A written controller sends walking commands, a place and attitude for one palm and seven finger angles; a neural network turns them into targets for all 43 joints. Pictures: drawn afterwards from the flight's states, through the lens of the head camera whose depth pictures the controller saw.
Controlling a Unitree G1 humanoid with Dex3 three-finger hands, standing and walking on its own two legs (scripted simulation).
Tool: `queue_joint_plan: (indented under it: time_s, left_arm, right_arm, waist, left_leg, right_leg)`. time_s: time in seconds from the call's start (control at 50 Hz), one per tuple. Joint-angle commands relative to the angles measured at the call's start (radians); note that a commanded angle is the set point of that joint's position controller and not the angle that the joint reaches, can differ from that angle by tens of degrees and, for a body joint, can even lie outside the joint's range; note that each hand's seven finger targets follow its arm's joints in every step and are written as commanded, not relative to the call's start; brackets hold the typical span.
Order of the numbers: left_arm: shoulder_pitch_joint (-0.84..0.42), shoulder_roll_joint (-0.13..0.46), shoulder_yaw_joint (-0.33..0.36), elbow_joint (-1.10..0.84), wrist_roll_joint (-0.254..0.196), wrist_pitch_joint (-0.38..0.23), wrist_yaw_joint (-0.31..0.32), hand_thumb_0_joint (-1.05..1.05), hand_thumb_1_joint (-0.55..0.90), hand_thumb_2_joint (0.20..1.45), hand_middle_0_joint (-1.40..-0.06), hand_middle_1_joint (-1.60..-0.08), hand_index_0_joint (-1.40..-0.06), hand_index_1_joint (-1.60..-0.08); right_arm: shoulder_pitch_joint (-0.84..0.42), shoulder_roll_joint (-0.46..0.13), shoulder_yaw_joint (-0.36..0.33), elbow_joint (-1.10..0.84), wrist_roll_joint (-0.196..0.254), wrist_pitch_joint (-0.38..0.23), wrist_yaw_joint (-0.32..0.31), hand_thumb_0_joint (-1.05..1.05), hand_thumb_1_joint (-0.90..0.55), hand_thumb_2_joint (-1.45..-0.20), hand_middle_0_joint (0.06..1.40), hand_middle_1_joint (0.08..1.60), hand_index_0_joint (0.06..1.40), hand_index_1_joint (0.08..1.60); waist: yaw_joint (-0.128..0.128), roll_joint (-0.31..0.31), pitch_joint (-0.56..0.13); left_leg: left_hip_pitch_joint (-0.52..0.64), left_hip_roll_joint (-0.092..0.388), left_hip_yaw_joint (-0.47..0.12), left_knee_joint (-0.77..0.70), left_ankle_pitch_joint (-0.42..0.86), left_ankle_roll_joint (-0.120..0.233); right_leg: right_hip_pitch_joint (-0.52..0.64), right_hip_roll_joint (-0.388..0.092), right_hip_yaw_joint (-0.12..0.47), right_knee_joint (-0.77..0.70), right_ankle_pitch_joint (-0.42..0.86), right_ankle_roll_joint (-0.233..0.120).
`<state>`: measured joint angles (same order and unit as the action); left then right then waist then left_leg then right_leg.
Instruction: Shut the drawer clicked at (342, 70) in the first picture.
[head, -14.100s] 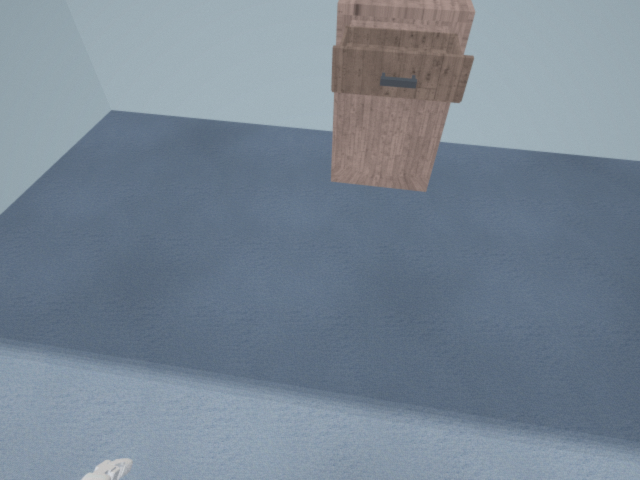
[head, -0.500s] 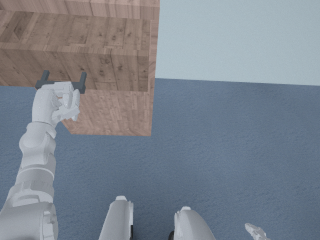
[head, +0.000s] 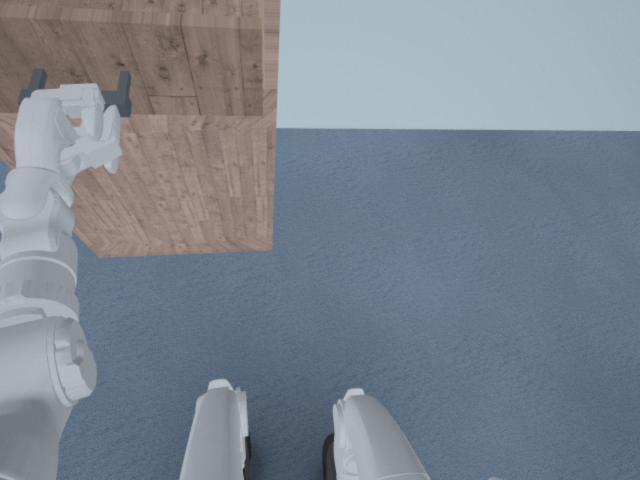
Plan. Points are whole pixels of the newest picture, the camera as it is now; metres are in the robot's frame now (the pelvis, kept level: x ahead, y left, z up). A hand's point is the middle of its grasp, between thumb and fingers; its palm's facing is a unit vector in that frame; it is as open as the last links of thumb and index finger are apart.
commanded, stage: push the drawer shut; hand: left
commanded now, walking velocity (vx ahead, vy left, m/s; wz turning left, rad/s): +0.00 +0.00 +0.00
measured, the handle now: (80, 90) +0.57 +0.27 +0.06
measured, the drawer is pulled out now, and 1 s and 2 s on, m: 0.06 0.00 0.00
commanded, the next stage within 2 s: pull the fist back off the drawer in 0.88 s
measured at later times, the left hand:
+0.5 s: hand (112, 96) +0.56 +0.23 +0.06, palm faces +0.03 -1.00 -0.03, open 3.0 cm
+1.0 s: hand (105, 90) +0.57 +0.24 +0.07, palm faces +0.03 -1.00 -0.06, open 3.4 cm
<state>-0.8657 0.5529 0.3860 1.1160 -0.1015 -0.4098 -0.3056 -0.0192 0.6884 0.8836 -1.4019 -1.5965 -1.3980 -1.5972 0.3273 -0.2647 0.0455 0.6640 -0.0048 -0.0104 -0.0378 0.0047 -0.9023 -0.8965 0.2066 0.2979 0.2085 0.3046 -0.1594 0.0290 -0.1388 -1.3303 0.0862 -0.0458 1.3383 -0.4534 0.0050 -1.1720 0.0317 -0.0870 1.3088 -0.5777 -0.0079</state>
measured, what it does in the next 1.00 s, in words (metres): stands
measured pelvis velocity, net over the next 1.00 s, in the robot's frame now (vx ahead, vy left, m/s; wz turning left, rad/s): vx -0.02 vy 0.00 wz -0.03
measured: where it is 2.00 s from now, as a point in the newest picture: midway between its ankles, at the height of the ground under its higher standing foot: outside the picture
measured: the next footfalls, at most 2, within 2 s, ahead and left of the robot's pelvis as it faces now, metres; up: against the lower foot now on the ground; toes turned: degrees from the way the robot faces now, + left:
none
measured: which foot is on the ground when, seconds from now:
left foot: down 0.00-1.00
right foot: down 0.00-1.00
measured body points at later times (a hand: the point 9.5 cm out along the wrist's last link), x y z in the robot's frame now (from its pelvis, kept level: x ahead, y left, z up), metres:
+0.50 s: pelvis +0.00 +0.01 -0.01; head +0.18 +0.06 +0.40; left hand +0.56 +0.29 +0.07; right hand -0.01 -0.25 -0.10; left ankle +0.08 +0.12 -0.60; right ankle +0.02 -0.12 -0.60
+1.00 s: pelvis -0.02 +0.00 -0.02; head +0.17 +0.06 +0.38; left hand +0.56 +0.29 +0.07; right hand -0.02 -0.26 -0.11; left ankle +0.08 +0.12 -0.60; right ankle +0.02 -0.12 -0.60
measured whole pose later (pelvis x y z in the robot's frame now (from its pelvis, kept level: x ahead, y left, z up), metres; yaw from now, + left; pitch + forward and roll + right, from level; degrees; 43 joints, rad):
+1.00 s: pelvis -0.02 +0.00 -0.02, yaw -2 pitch +30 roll -9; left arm -1.22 0.79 0.36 1.28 0.01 -0.29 -0.28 0.02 0.52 0.86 -1.40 -1.60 -1.40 -1.60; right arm 0.36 -0.26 0.11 0.66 -0.04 -0.02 -0.04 0.00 -0.90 -0.90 0.21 0.30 0.21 0.30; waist -0.27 0.03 -0.12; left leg -1.52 0.09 -0.09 1.41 -0.43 0.01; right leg -1.34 0.05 -0.13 1.35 -0.55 -0.01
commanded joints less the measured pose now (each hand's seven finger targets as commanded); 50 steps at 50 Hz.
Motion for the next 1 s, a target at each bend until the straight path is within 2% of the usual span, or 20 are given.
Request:
queue_joint_plan:
  time_s: [0.0, 0.02, 0.04, 0.06, 0.08, 0.14, 0.2, 0.26, 0.3, 0.34, 0.46, 0.48, 0.56, 0.6, 0.62, 0.72, 0.76, 0.8, 0.92, 0.98]
  left_arm:
    - [-0.528, 0.306, 0.077, -0.175, -0.014, -0.047, 0.038, 0.000, 0.900, 0.900, -1.400, -1.600, -1.400, -1.600]
    - [-0.555, 0.299, 0.065, -0.180, -0.009, -0.044, 0.041, 0.000, 0.900, 0.900, -1.400, -1.600, -1.400, -1.600]
    - [-0.567, 0.297, 0.062, -0.169, -0.005, -0.041, 0.042, 0.000, 0.900, 0.900, -1.400, -1.600, -1.400, -1.600]
    - [-0.586, 0.305, 0.063, -0.169, -0.001, -0.039, 0.045, 0.000, 0.900, 0.900, -1.400, -1.600, -1.400, -1.600]
    - [-0.591, 0.300, 0.061, -0.159, 0.004, -0.039, 0.045, 0.000, 0.900, 0.900, -1.400, -1.600, -1.400, -1.600]
    - [-0.639, 0.333, 0.075, -0.169, 0.016, -0.032, 0.052, 0.000, 0.900, 0.900, -1.400, -1.600, -1.400, -1.600]
    - [-0.652, 0.345, 0.086, -0.193, 0.028, -0.035, 0.055, 0.000, 0.900, 0.900, -1.400, -1.600, -1.400, -1.600]
    - [-0.664, 0.365, 0.093, -0.150, 0.038, -0.014, 0.060, 0.000, 0.900, 0.900, -1.400, -1.600, -1.400, -1.600]
    - [-0.698, 0.369, 0.084, -0.141, 0.049, -0.008, 0.062, 0.000, 0.900, 0.900, -1.400, -1.600, -1.400, -1.600]
    - [-0.718, 0.392, 0.092, -0.120, 0.060, 0.002, 0.067, 0.000, 0.900, 0.900, -1.400, -1.600, -1.400, -1.600]
    - [-0.800, 0.411, 0.079, -0.130, 0.081, 0.010, 0.073, 0.000, 0.900, 0.900, -1.400, -1.600, -1.400, -1.600]
    - [-0.806, 0.400, 0.073, -0.124, 0.085, 0.010, 0.072, 0.000, 0.900, 0.900, -1.400, -1.600, -1.400, -1.600]
    - [-0.867, 0.411, 0.057, -0.121, 0.091, 0.023, 0.071, 0.000, 0.900, 0.900, -1.400, -1.600, -1.400, -1.600]
    - [-0.904, 0.401, 0.044, -0.159, 0.099, 0.019, 0.076, 0.000, 0.900, 0.900, -1.400, -1.600, -1.400, -1.600]
    - [-0.912, 0.365, 0.015, -0.168, 0.098, 0.022, 0.076, 0.000, 0.900, 0.900, -1.400, -1.600, -1.400, -1.600]
    - [-0.943, 0.396, 0.017, -0.145, 0.098, 0.037, 0.083, 0.000, 0.900, 0.900, -1.400, -1.600, -1.400, -1.600]
    - [-0.951, 0.380, -0.010, -0.121, 0.097, 0.050, 0.083, 0.000, 0.900, 0.900, -1.400, -1.600, -1.400, -1.600]
    - [-0.969, 0.391, -0.015, -0.129, 0.102, 0.046, 0.084, 0.000, 0.900, 0.900, -1.400, -1.600, -1.400, -1.600]
    - [-0.969, 0.421, -0.018, -0.110, 0.088, 0.051, 0.075, 0.000, 0.900, 0.900, -1.400, -1.600, -1.400, -1.600]
    - [-0.948, 0.438, -0.009, -0.084, 0.079, 0.055, 0.069, 0.000, 0.900, 0.900, -1.400, -1.600, -1.400, -1.600]
  right_arm:
    - [0.148, -0.201, -0.064, -0.059, -0.002, -0.006, -0.005, 0.000, -0.900, -0.900, 0.200, 0.300, 0.200, 0.300]
    - [0.151, -0.203, -0.065, -0.058, -0.004, -0.003, -0.006, 0.000, -0.900, -0.900, 0.200, 0.300, 0.200, 0.300]
    - [0.154, -0.201, -0.064, -0.057, -0.005, -0.003, -0.004, 0.000, -0.900, -0.900, 0.200, 0.300, 0.200, 0.300]
    - [0.162, -0.205, -0.063, -0.056, -0.008, -0.001, -0.004, 0.000, -0.900, -0.900, 0.200, 0.300, 0.200, 0.300]
    - [0.167, -0.204, -0.064, -0.059, -0.010, -0.002, -0.003, 0.000, -0.900, -0.900, 0.200, 0.300, 0.200, 0.300]
    - [0.184, -0.213, -0.063, -0.053, -0.016, 0.005, -0.002, 0.000, -0.900, -0.900, 0.200, 0.300, 0.200, 0.300]
    - [0.201, -0.211, -0.066, -0.052, -0.023, 0.012, 0.005, 0.000, -0.900, -0.900, 0.200, 0.300, 0.200, 0.300]
    - [0.210, -0.215, -0.062, -0.047, -0.025, 0.022, 0.006, 0.000, -0.900, -0.900, 0.200, 0.300, 0.200, 0.300]
    - [0.214, -0.214, -0.056, -0.048, -0.025, 0.024, 0.009, 0.000, -0.900, -0.900, 0.200, 0.300, 0.200, 0.300]
    - [0.222, -0.216, -0.054, -0.046, -0.028, 0.028, 0.008, 0.000, -0.900, -0.900, 0.200, 0.300, 0.200, 0.300]
    - [0.241, -0.216, -0.049, -0.043, -0.036, 0.033, 0.009, 0.000, -0.900, -0.900, 0.200, 0.300, 0.200, 0.300]
    - [0.245, -0.217, -0.049, -0.043, -0.038, 0.033, 0.011, 0.000, -0.900, -0.900, 0.200, 0.300, 0.200, 0.300]
    - [0.254, -0.216, -0.043, -0.037, -0.037, 0.035, 0.009, 0.000, -0.900, -0.900, 0.200, 0.300, 0.200, 0.300]
    - [0.259, -0.217, -0.046, -0.032, -0.042, 0.032, 0.010, 0.000, -0.900, -0.900, 0.200, 0.300, 0.200, 0.300]
    - [0.258, -0.215, -0.048, -0.031, -0.042, 0.031, 0.011, 0.000, -0.900, -0.900, 0.200, 0.300, 0.200, 0.300]
    - [0.259, -0.219, -0.037, -0.020, -0.042, 0.023, 0.004, 0.000, -0.900, -0.900, 0.200, 0.300, 0.200, 0.300]
    - [0.252, -0.216, -0.029, -0.021, -0.038, 0.015, 0.000, 0.000, -0.900, -0.900, 0.200, 0.300, 0.200, 0.300]
    - [0.251, -0.219, -0.026, -0.022, -0.038, 0.006, -0.004, 0.000, -0.900, -0.900, 0.200, 0.300, 0.200, 0.300]
    - [0.241, -0.222, -0.011, -0.017, -0.032, -0.021, -0.018, 0.000, -0.900, -0.900, 0.200, 0.300, 0.200, 0.300]
    - [0.237, -0.222, -0.003, -0.022, -0.029, -0.034, -0.025, 0.000, -0.900, -0.900, 0.200, 0.300, 0.200, 0.300]
  waist:
    - [-0.036, 0.160, -0.451]
    - [-0.050, 0.153, -0.456]
    - [-0.049, 0.176, -0.447]
    - [-0.059, 0.156, -0.456]
    - [-0.060, 0.183, -0.457]
    - [-0.070, 0.188, -0.493]
    - [-0.059, 0.247, -0.556]
    - [-0.078, 0.204, -0.510]
    - [-0.083, 0.230, -0.504]
    - [-0.091, 0.221, -0.495]
    - [-0.116, 0.268, -0.524]
    - [-0.119, 0.287, -0.529]
    - [-0.142, 0.271, -0.511]
    - [-0.141, 0.329, -0.552]
    - [-0.150, 0.344, -0.564]
    - [-0.166, 0.322, -0.537]
    - [-0.180, 0.319, -0.500]
    - [-0.179, 0.348, -0.513]
    - [-0.190, 0.337, -0.501]
    - [-0.189, 0.329, -0.465]
  left_leg:
    - [0.498, -0.032, -0.047, -0.146, 0.076, 0.034]
    - [0.501, -0.030, -0.051, -0.146, 0.064, 0.036]
    - [0.498, -0.030, -0.052, -0.147, 0.053, 0.034]
    - [0.503, -0.028, -0.059, -0.146, 0.055, 0.035]
    - [0.517, -0.028, -0.064, -0.147, 0.061, 0.035]
    - [0.539, -0.022, -0.076, -0.143, 0.074, 0.034]
    - [0.604, -0.020, -0.083, -0.137, 0.149, 0.028]
    - [0.559, -0.015, -0.083, -0.132, 0.123, 0.032]
    - [0.548, -0.017, -0.083, -0.129, 0.113, 0.032]
    - [0.536, -0.015, -0.088, -0.126, 0.106, 0.033]
    - [0.558, -0.011, -0.095, -0.105, 0.140, 0.035]
    - [0.578, -0.011, -0.106, -0.107, 0.149, 0.032]
    - [0.538, -0.009, -0.097, -0.091, 0.125, 0.038]
    - [0.599, -0.007, -0.114, -0.096, 0.146, 0.031]
    - [0.623, -0.007, -0.120, -0.097, 0.147, 0.030]
    - [0.562, -0.010, -0.109, -0.088, 0.082, 0.037]
    - [0.519, -0.011, -0.100, -0.089, 0.034, 0.042]
    - [0.527, -0.010, -0.104, -0.096, 0.015, 0.040]
    - [0.474, -0.005, -0.093, -0.090, -0.021, 0.045]
    - [0.431, -0.005, -0.088, -0.095, -0.055, 0.047]
  right_leg:
    - [0.008, 0.028, 0.048, -0.217, 0.107, -0.022]
    - [-0.006, 0.028, 0.045, -0.215, 0.102, -0.019]
    - [-0.020, 0.027, 0.044, -0.214, 0.095, -0.020]
    - [-0.025, 0.028, 0.041, -0.210, 0.098, -0.019]
    - [-0.046, 0.028, 0.036, -0.203, 0.099, -0.022]
    - [-0.063, 0.028, 0.030, -0.196, 0.107, -0.019]
    - [-0.070, 0.027, 0.024, -0.186, 0.143, -0.025]
    - [-0.071, 0.031, 0.023, -0.194, 0.130, -0.020]
    - [-0.086, 0.032, 0.022, -0.189, 0.123, -0.022]
    - [-0.095, 0.033, 0.017, -0.184, 0.119, -0.022]
    - [-0.129, 0.035, 0.016, -0.174, 0.136, -0.023]
    - [-0.153, 0.034, 0.011, -0.166, 0.140, -0.027]
    - [-0.145, 0.038, 0.017, -0.173, 0.131, -0.021]
    - [-0.175, 0.036, 0.009, -0.161, 0.141, -0.027]
    - [-0.193, 0.037, 0.008, -0.163, 0.142, -0.028]
    - [-0.182, 0.039, 0.016, -0.175, 0.110, -0.026]
    - [-0.183, 0.041, 0.021, -0.182, 0.086, -0.023]
    - [-0.193, 0.040, 0.021, -0.179, 0.077, -0.025]
    - [-0.169, 0.042, 0.032, -0.187, 0.058, -0.020]
    - [-0.155, 0.042, 0.037, -0.192, 0.040, -0.020]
